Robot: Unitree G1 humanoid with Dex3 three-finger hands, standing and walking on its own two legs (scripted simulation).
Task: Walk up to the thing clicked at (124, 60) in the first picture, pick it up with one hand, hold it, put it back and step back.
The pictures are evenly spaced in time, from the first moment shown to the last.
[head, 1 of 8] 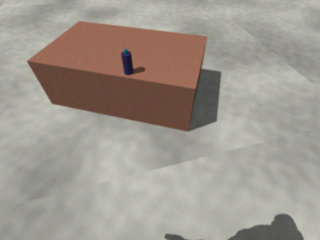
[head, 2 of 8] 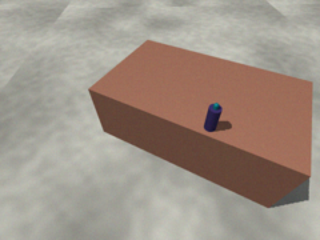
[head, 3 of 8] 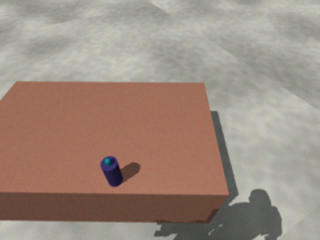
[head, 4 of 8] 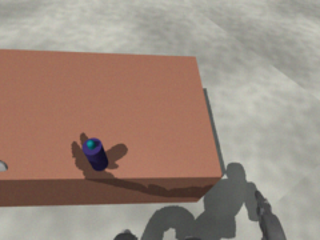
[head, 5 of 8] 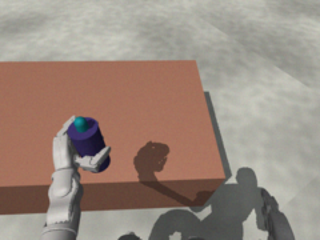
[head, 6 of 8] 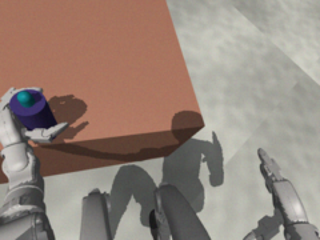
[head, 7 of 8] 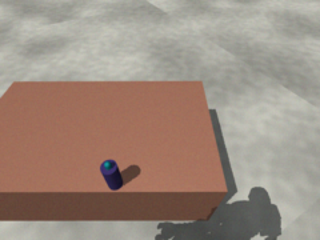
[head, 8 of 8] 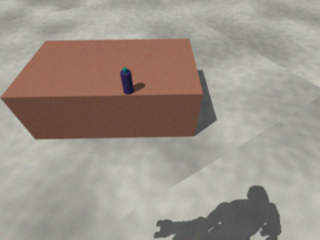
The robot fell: no
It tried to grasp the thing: yes
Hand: left
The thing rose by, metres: 0.27
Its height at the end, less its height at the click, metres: +0.00
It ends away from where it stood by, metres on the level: 0.02
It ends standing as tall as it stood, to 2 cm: yes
